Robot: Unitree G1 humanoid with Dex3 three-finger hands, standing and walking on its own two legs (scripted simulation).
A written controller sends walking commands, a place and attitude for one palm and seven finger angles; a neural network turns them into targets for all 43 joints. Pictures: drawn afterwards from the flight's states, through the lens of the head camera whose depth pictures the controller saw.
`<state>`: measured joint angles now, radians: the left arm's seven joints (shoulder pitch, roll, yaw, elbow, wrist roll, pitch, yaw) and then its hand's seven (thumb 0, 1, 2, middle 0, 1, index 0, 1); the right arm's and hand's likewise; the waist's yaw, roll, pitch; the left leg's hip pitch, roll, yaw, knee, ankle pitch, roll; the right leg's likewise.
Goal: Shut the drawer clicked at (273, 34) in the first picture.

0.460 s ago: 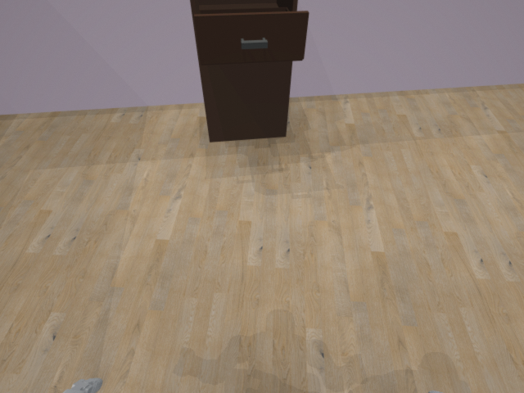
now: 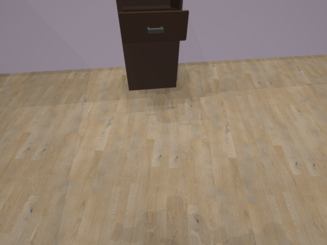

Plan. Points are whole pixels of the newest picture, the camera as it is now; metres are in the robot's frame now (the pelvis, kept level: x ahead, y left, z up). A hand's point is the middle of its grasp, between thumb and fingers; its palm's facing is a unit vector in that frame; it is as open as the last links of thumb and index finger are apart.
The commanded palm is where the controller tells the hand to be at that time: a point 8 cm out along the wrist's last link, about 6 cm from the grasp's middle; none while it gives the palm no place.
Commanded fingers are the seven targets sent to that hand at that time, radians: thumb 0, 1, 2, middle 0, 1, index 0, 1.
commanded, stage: stand and wait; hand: left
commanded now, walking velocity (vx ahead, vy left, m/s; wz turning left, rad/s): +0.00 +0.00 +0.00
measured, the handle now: (155, 29) +1.32 +0.14 -0.05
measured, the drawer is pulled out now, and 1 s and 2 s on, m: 0.30 0.30 0.30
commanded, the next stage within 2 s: look at it before walking up in 0.36 s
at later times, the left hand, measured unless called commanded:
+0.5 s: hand out of the picture +0.07 +0.24 -0.15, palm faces -0.03 -0.94 -0.34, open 7.4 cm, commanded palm none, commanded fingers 0.00 0.90 0.90 -0.20 -0.30 -0.20 -0.30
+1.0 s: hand out of the picture +0.07 +0.24 -0.15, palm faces -0.03 -0.94 -0.34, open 7.4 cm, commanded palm none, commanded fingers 0.00 0.90 0.90 -0.20 -0.30 -0.20 -0.30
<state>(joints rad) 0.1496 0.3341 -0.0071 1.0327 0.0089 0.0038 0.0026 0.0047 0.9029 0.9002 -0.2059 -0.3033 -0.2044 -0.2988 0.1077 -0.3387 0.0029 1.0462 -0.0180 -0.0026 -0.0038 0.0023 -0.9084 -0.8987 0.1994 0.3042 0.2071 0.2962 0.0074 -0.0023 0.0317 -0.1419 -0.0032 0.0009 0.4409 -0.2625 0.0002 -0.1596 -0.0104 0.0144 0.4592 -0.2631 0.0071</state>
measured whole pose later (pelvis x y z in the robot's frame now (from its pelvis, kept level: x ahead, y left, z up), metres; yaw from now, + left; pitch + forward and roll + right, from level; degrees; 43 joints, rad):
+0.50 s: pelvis -0.01 -0.01 +0.00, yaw +0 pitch -2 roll +0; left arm 0.13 0.34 -0.01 1.07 0.01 0.00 0.00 0.00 0.90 0.90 -0.21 -0.30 -0.20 -0.30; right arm 0.13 -0.34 0.01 1.11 -0.01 -0.01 0.00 0.00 -0.91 -0.90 0.20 0.30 0.21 0.30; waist 0.00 0.00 0.03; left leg -0.14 0.01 0.00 0.40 -0.22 -0.02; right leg -0.16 0.01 0.02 0.42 -0.22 -0.01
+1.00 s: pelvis -0.01 -0.01 +0.00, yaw -1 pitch -2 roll +0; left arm 0.14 0.34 0.00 1.08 0.01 -0.01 0.00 0.00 0.90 0.90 -0.21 -0.30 -0.20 -0.30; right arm 0.12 -0.34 0.01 1.11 -0.01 -0.01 0.00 0.00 -0.91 -0.90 0.20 0.30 0.21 0.30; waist 0.00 0.00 0.04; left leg -0.12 0.02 0.01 0.38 -0.22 -0.01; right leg -0.14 0.01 0.02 0.40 -0.22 0.00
